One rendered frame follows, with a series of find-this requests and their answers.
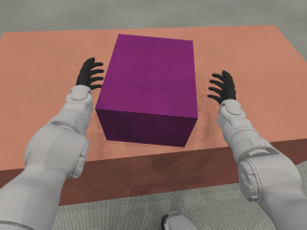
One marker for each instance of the robot left upper arm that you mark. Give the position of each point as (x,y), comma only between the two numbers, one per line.
(31,200)

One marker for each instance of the robot left hand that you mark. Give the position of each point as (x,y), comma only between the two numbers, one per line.
(84,77)

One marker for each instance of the right robot shin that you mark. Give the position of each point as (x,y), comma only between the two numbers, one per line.
(172,215)

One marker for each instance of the right robot forearm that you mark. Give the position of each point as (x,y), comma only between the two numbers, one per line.
(242,138)

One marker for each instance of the robot right thigh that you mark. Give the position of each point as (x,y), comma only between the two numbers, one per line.
(179,223)

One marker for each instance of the left robot forearm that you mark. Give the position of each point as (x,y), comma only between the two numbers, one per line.
(75,115)

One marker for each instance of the robot right upper arm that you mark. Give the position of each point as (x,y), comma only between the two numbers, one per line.
(273,182)

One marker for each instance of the pedestal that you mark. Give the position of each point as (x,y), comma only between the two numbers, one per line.
(39,68)

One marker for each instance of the carton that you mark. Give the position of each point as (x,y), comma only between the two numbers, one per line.
(149,94)

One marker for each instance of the robot right hand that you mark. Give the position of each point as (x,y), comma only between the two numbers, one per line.
(228,87)

